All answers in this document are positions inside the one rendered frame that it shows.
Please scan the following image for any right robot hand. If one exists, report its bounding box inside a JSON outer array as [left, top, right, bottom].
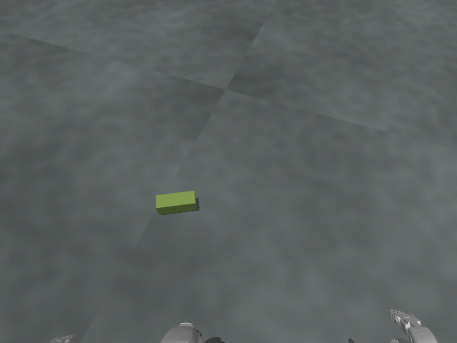
[[388, 309, 438, 343]]

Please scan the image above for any carton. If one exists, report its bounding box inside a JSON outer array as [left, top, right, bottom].
[[156, 191, 196, 215]]

